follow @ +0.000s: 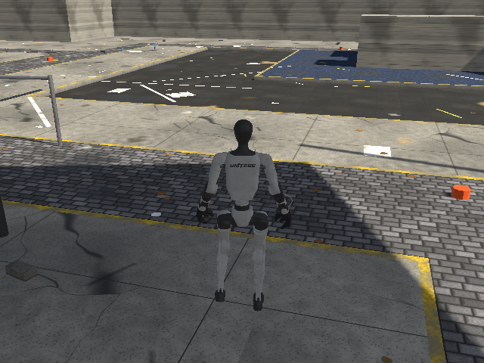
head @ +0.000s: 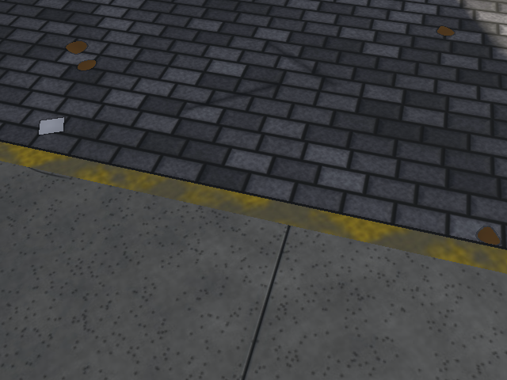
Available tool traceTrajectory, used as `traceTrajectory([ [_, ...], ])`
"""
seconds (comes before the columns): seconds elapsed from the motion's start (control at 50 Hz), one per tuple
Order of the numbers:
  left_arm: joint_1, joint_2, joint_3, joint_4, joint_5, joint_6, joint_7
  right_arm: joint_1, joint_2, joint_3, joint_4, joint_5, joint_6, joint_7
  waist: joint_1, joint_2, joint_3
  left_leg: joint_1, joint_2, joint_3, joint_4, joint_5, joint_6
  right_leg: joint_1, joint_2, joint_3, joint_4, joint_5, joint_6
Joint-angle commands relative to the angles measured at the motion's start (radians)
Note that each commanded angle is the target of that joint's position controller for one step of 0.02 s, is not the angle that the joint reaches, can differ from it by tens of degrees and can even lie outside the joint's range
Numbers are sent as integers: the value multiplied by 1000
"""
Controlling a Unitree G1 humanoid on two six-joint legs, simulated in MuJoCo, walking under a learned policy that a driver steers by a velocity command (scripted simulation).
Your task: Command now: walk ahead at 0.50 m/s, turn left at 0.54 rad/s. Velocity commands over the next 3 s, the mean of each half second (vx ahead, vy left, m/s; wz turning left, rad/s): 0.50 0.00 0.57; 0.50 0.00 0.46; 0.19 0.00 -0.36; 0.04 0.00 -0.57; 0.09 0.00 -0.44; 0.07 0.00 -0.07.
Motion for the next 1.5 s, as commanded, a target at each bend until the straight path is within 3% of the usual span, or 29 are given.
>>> traceTrajectory([
  [0.02,-25,130,35,-34,-2,-21,6,-2,-22,-8,-88,-6,8,5,-8,-138,-5,-149,76,-45,-48,82,-19,93,-289,193,-233,147,-167],
  [0.24,54,230,68,28,-36,24,19,-261,-28,0,-207,-10,5,60,52,-105,56,-108,28,82,-483,231,44,276,-314,-63,-174,315,-105],
  [0.28,41,261,77,26,-47,37,22,-203,-64,-20,-207,-15,12,61,1,-133,-1,18,-36,140,-496,131,85,301,-310,-99,-26,623,-83],
  [0.32,38,233,65,18,-44,48,27,97,-162,-79,-123,-9,22,44,-154,-85,-160,457,-125,154,-572,180,153,135,-241,-153,391,674,-25],
  [0.34,80,128,30,-17,5,41,24,174,-270,-105,-106,1,29,22,-128,149,-218,746,99,-228,-615,155,253,-226,-143,-158,753,34,35],
  [0.36,94,85,5,-63,1,6,15,132,-301,-94,-156,-5,6,32,-71,230,-384,911,271,-777,-809,-90,421,-490,25,79,985,-461,59],
  [0.38,-27,184,28,-80,-41,-19,4,119,-204,-66,-156,-9,-13,44,-129,76,-316,873,261,-711,-874,-104,361,-596,-31,182,1023,-389,39],
  [0.4,-63,186,27,-95,-54,-35,1,88,-170,-54,-149,-15,-27,45,-106,57,-196,753,228,-569,-869,-42,322,-620,-69,165,964,-297,14],
  [0.42,-56,174,26,-79,-32,-40,11,20,-144,-45,-155,-15,-31,43,-58,-26,-132,612,181,-459,-863,64,285,-557,-112,169,878,-219,13],
  [0.46,-26,184,36,-64,-7,-22,14,-61,-102,-29,-181,-30,-32,34,3,9,-90,437,123,-343,-893,234,262,-427,-148,177,768,-134,26],
  [0.62,-217,105,12,-126,-1,2,7,34,-133,-39,-138,-16,-32,-9,-52,24,-20,323,34,-211,-919,277,219,-382,-64,157,306,221,99],
  [0.72,-311,125,13,-167,-15,-18,-16,98,-132,-41,-99,-6,-21,-15,-84,35,0,379,65,-295,-846,219,197,-323,-26,177,143,248,74],
  [0.78,-265,155,27,-163,-18,-31,-21,89,-132,-44,-95,-8,-9,-21,-53,75,-11,435,87,-367,-761,273,178,-249,-15,179,108,124,40],
  [0.82,-100,193,51,-124,-8,-40,-11,63,-93,-30,-106,-11,-4,-17,33,75,-100,401,19,-340,-597,372,134,4,-28,161,54,120,-12],
  [0.84,58,240,61,-105,8,-42,-5,70,-35,-6,-118,-31,-7,-14,94,-15,-250,301,-34,-252,-338,270,98,257,-181,299,87,81,-76],
  [0.86,168,315,83,-52,17,-28,-12,233,29,12,-125,-2,-18,-13,28,-361,-361,-61,-188,-131,-10,-188,17,575,-382,775,-5,-130,-252],
  [0.88,171,226,63,-46,-19,-26,-22,238,-59,4,-96,8,-25,-16,48,-309,-305,-201,-134,-164,127,-256,7,565,-400,921,-76,-351,-261],
  [0.9,120,161,45,-56,-26,-20,-20,117,-112,-9,-106,4,-27,-13,72,-205,-165,-242,-100,-156,163,-172,6,449,-353,778,-90,-338,-226],
  [0.94,35,137,29,-66,-11,-3,-19,-32,-102,-8,-146,-31,-42,-10,44,-102,-35,-216,-30,-72,77,-57,7,230,-272,583,-118,-115,-208],
  [1.0,25,124,17,-66,-11,-1,-13,-38,-49,0,-158,-39,-56,0,-2,-151,-36,-105,-1,-33,-95,-32,-10,121,-208,473,-144,200,-213],
  [1.08,43,208,42,-43,-23,18,8,-110,4,25,-172,-48,-59,1,1,-152,-78,65,-55,26,-385,97,-56,25,-173,324,-105,597,-202],
  [1.22,62,202,49,-48,-43,75,42,-171,-60,-4,-183,-37,-52,7,-25,-169,-93,280,-96,-26,-694,359,-26,-2,-131,406,41,304,-93],
  [1.24,63,173,42,-58,-39,75,43,-143,-85,-13,-178,-48,-56,1,-39,-148,-110,369,-53,-34,-747,435,2,-36,-88,398,112,235,-58],
  [1.26,70,116,24,-83,-20,70,41,-77,-148,-27,-181,-66,-55,-12,-53,-29,-197,542,121,-162,-722,675,66,-132,-21,341,309,22,-13],
  [1.28,233,56,5,-79,-15,68,40,-64,-175,-30,-190,-78,-32,-18,3,206,-308,722,362,-393,-681,893,222,-316,79,238,551,-535,37],
  [1.3,275,139,21,-65,-28,78,41,-53,-129,-25,-177,-57,-15,-10,-2,205,-325,673,393,-489,-726,723,272,-373,27,214,707,-558,66],
  [1.34,180,196,48,-64,-35,115,54,-143,-60,-3,-185,-46,-4,-7,-2,76,-186,539,272,-315,-769,481,212,-432,-23,193,814,-424,102],
  [1.38,159,182,52,-77,-29,149,62,-216,-64,-2,-179,-55,1,-5,23,88,-120,375,217,-193,-823,425,205,-371,-48,173,833,-329,127],
  [1.5,59,115,32,-152,-21,158,39,-229,-89,-17,-141,-53,5,-22,4,84,-119,332,212,-31,-868,394,235,-264,-81,118,592,-199,118],
])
